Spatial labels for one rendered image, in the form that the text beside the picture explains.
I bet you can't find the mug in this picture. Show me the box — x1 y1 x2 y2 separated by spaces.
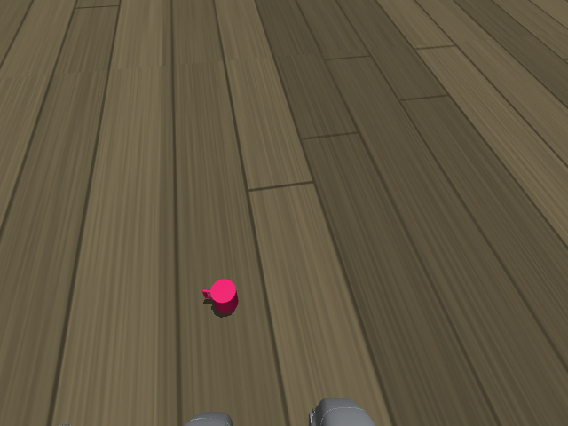
202 279 238 313

